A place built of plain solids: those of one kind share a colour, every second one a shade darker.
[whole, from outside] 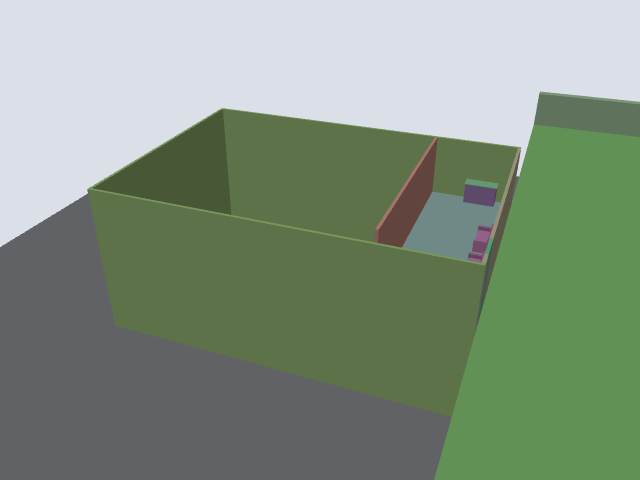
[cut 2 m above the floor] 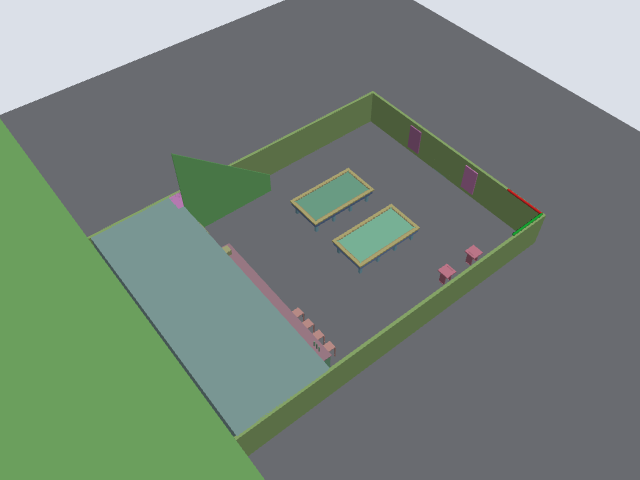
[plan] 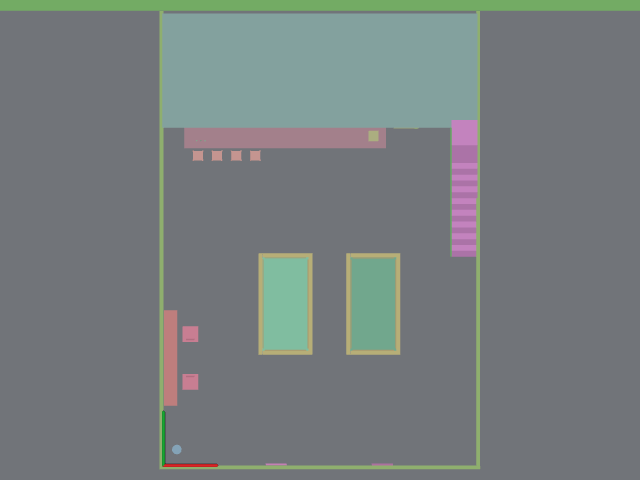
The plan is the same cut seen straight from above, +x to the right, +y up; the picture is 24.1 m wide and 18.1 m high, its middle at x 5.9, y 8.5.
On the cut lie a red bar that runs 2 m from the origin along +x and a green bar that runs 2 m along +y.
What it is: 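A billiard hall in the deep basement of an old town building, fitted out in the 1970s to 2010s; 11.8 x 17.0 m; the club room underground, without windows of its own, under a ceiling 2.89 m high; over the flight a stairwell up to the entrance level's ceiling, 7.54 m over the hall's floor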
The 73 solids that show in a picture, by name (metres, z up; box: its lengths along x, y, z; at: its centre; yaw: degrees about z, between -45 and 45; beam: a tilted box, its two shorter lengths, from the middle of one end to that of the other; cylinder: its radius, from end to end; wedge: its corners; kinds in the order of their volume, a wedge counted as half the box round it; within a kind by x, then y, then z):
{
 "street_ground_1": {"box": [39.8, 12.65, 4.42], "at": [5.89, 23.46, 2.16]},
 "upper_1": {"box": [11.89, 4.31, 4.42], "at": [5.89, 14.88, 2.16]},
 "wall_1": {"box": [0.15, 17.29, 7.59], "at": [-0.07, 8.49, 3.75]},
 "wall_2": {"box": [5.95, 0.15, 7.59], "at": [2.83, -0.07, 3.75]},
 "wall_3": {"box": [1.5, 0.15, 7.59], "at": [6.25, -0.07, 3.75]},
 "wall_4": {"box": [5.24, 0.15, 7.59], "at": [9.32, -0.07, 3.75]},
 "wall_5": {"box": [0.15, 17.29, 7.59], "at": [11.87, 8.49, 3.75]},
 "stair_step_1": {"box": [0.98, 0.44, 0.24], "at": [11.35, 8.09, 0.07]},
 "stair_step_2": {"box": [0.98, 0.44, 0.43], "at": [11.35, 8.31, 0.17]},
 "stair_step_3": {"box": [0.98, 0.44, 0.62], "at": [11.35, 8.53, 0.26]},
 "stair_step_4": {"box": [0.98, 0.44, 0.81], "at": [11.35, 8.75, 0.35]},
 "stair_step_5": {"box": [0.98, 0.44, 1.0], "at": [11.35, 8.97, 0.45]},
 "stair_step_6": {"box": [0.98, 0.44, 1.19], "at": [11.35, 9.19, 0.55]},
 "stair_step_7": {"box": [0.98, 0.44, 1.38], "at": [11.35, 9.41, 0.64]},
 "stair_step_8": {"box": [0.98, 0.44, 1.57], "at": [11.35, 9.64, 0.73]},
 "stair_step_9": {"box": [0.98, 0.44, 1.76], "at": [11.35, 9.86, 0.83]},
 "stair_step_10": {"box": [0.98, 0.44, 1.95], "at": [11.35, 10.08, 0.93]},
 "stair_step_11": {"box": [0.98, 0.44, 2.14], "at": [11.35, 10.3, 1.02]},
 "stair_step_12": {"box": [0.98, 0.44, 2.33], "at": [11.35, 10.52, 1.11]},
 "stair_step_13": {"box": [0.98, 0.44, 2.52], "at": [11.35, 10.74, 1.21]},
 "stair_step_14": {"box": [0.98, 0.44, 2.71], "at": [11.35, 10.96, 1.3]},
 "stair_step_15": {"box": [0.98, 0.44, 2.9], "at": [11.35, 11.18, 1.4]},
 "stair_step_16": {"box": [0.98, 0.44, 3.09], "at": [11.35, 11.4, 1.5]},
 "stair_step_17": {"box": [0.98, 0.44, 3.28], "at": [11.35, 11.62, 1.59]},
 "stair_step_18": {"box": [0.98, 0.44, 3.66], "at": [11.35, 12.07, 1.78]},
 "stair_step_19": {"box": [0.98, 0.44, 3.85], "at": [11.35, 12.29, 1.88]},
 "stair_step_20": {"box": [0.98, 0.52, 4.23], "at": [11.35, 12.77, 2.06]},
 "street_hedge_1": {"box": [0.6, 12.65, 2.2], "at": [-13.71, 23.46, 5.47]},
 "entrance_wall_1": {"box": [10.81, 0.15, 3.22], "at": [5.41, 12.8, 5.93]},
 "window_wall_1": {"box": [9.89, 0.15, 3.17], "at": [4.95, 17.07, 5.96]},
 "window_wall_2": {"box": [0.7, 0.15, 3.17], "at": [11.44, 17.07, 5.96]},
 "table_frame_1": {"box": [1.94, 3.73, 0.23], "at": [4.6, 6.08, 0.66]},
 "table_frame_2": {"box": [1.94, 3.73, 0.23], "at": [7.91, 6.08, 0.66]},
 "reception_desk_1": {"box": [0.62, 1.6, 1.1], "at": [0.36, 15.49, 4.87]},
 "stair_guard_1": {"wedge": [[10.81, 7.87, -0.02], [10.81, 7.87, 1.14], [10.81, 12.74, -0.02], [10.81, 12.74, 5.33], [10.87, 7.87, -0.02], [10.87, 7.87, 1.14], [10.87, 12.74, -0.02], [10.87, 12.74, 5.33]]},
 "street_door_wall_1": {"box": [1.2, 0.15, 3.17], "at": [10.49, 17.07, 5.96]},
 "sofa_1": {"box": [0.16, 0.86, 0.65], "at": [4.2, 16.43, 4.64]},
 "sofa_2": {"box": [1.24, 0.65, 0.37], "at": [4.9, 16.36, 4.62]},
 "sofa_3": {"box": [0.16, 0.86, 0.65], "at": [5.6, 16.43, 4.64]},
 "sofa_4": {"box": [0.16, 0.86, 0.65], "at": [6.9, 16.43, 4.64]},
 "table_bed_1": {"box": [1.75, 3.54, 0.045], "at": [4.6, 6.08, 0.8]},
 "table_bed_2": {"box": [1.75, 3.54, 0.045], "at": [7.91, 6.08, 0.8]},
 "bench_upholstered_1": {"box": [0.5, 3.6, 0.25], "at": [0.27, 4.05, 0.33]},
 "table_rail_1": {"box": [0.15, 3.83, 0.09], "at": [3.66, 6.08, 0.82]},
 "table_rail_2": {"box": [1.73, 0.15, 0.09], "at": [4.6, 4.25, 0.82]},
 "table_rail_3": {"box": [1.73, 0.15, 0.09], "at": [4.6, 7.92, 0.82]},
 "table_rail_4": {"box": [0.15, 3.83, 0.09], "at": [5.54, 6.08, 0.82]},
 "table_rail_5": {"box": [0.15, 3.83, 0.09], "at": [6.97, 6.08, 0.82]},
 "table_rail_6": {"box": [1.73, 0.15, 0.09], "at": [7.91, 4.25, 0.82]},
 "table_rail_7": {"box": [1.73, 0.15, 0.09], "at": [7.91, 7.92, 0.82]},
 "table_rail_8": {"box": [0.15, 3.83, 0.09], "at": [8.85, 6.08, 0.82]},
 "counter_top_1": {"box": [7.61, 0.78, 0.04], "at": [4.58, 12.35, 1.02]},
 "cue_rack_1": {"box": [0.8, 0.07, 1.49], "at": [4.25, 0.04, 1.0]},
 "cue_rack_2": {"box": [0.8, 0.07, 1.49], "at": [8.25, 0.04, 1.0]},
 "meeting_table_1": {"box": [0.6, 0.6, 0.07], "at": [1.01, 3.15, 0.68]},
 "meeting_table_2": {"box": [0.32, 0.06, 0.77], "at": [1.01, 3.35, 0.34]},
 "meeting_table_3": {"box": [0.6, 0.6, 0.07], "at": [1.01, 4.95, 0.68]},
 "meeting_table_4": {"box": [0.32, 0.06, 0.77], "at": [1.01, 5.15, 0.34]},
 "till_1": {"box": [0.38, 0.4, 0.3], "at": [7.92, 12.42, 1.19]},
 "reception_desk_top_1": {"box": [0.7, 1.68, 0.035], "at": [0.36, 15.49, 5.44]},
 "plant_pot_1": {"cylinder": 0.18, "from": [0.5, 0.6, 0.0], "to": [0.5, 0.6, 0.38]},
 "bar_stool_1": {"box": [0.38, 0.36, 0.06], "at": [1.3, 11.68, 0.73]},
 "bar_stool_2": {"box": [0.38, 0.36, 0.06], "at": [2.02, 11.68, 0.73]},
 "bar_stool_3": {"box": [0.38, 0.36, 0.06], "at": [2.74, 11.68, 0.73]},
 "bar_stool_4": {"box": [0.38, 0.36, 0.06], "at": [3.46, 11.68, 0.73]},
 "table_nose_1": {"box": [0.04, 3.36, 0.034], "at": [3.75, 6.08, 0.84]},
 "table_nose_2": {"box": [1.57, 0.04, 0.034], "at": [4.6, 4.34, 0.84]},
 "table_nose_3": {"box": [1.57, 0.04, 0.034], "at": [4.6, 7.83, 0.84]},
 "table_nose_4": {"box": [0.04, 3.36, 0.034], "at": [5.45, 6.08, 0.84]},
 "table_nose_5": {"box": [0.04, 3.36, 0.034], "at": [7.07, 6.08, 0.84]},
 "table_nose_6": {"box": [1.57, 0.04, 0.034], "at": [7.91, 4.34, 0.84]},
 "table_nose_7": {"box": [1.57, 0.04, 0.034], "at": [7.91, 7.83, 0.84]},
 "table_nose_8": {"box": [0.04, 3.36, 0.034], "at": [8.76, 6.08, 0.84]}
}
